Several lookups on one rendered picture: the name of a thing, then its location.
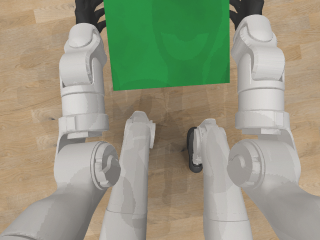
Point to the robot left thigh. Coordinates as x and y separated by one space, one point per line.
125 216

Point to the right robot hand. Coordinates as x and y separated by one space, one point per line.
244 8

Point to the robot left forearm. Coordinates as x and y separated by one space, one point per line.
82 87

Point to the robot right upper arm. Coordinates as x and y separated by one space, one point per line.
269 171

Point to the carton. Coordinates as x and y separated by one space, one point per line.
168 43

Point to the robot right forearm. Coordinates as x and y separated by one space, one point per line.
260 82

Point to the robot left upper arm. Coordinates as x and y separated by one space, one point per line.
83 173

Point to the left robot hand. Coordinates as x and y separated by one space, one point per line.
85 13

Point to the right robot foot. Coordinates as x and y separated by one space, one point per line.
196 168

